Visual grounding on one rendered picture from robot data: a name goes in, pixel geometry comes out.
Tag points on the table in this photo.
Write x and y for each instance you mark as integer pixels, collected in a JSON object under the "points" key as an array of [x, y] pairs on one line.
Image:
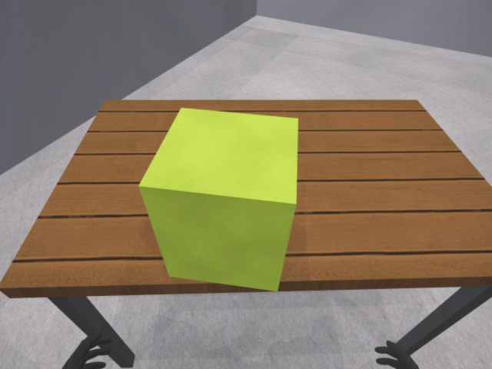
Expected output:
{"points": [[385, 199]]}

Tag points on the carton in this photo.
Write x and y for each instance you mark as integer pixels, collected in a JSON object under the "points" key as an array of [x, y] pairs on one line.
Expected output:
{"points": [[221, 193]]}

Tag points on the right robot hand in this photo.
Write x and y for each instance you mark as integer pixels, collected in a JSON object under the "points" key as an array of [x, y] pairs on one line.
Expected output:
{"points": [[404, 360]]}

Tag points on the left robot hand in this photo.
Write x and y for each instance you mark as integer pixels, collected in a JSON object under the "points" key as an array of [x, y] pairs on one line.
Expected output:
{"points": [[82, 353]]}

